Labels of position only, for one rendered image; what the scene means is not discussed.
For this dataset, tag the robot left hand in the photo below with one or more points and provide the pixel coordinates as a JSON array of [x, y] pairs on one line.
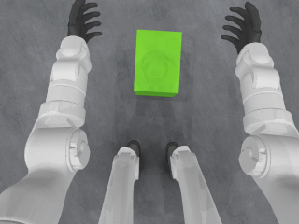
[[77, 25]]

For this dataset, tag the robot right hand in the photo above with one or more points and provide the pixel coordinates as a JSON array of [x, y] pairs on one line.
[[250, 27]]

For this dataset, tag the robot left shin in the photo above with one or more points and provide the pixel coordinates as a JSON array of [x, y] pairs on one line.
[[124, 150]]

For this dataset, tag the carton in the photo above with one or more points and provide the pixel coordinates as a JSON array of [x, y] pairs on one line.
[[157, 63]]

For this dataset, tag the robot right forearm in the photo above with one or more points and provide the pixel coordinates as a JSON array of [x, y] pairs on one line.
[[261, 92]]

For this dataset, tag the robot left upper arm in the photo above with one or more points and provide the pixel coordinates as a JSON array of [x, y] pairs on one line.
[[53, 156]]

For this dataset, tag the robot left foot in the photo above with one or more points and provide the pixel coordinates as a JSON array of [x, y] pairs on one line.
[[135, 146]]

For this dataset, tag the robot left forearm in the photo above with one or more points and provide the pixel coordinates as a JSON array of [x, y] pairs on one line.
[[64, 106]]

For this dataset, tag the robot right upper arm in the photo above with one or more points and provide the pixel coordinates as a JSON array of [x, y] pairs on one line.
[[273, 162]]

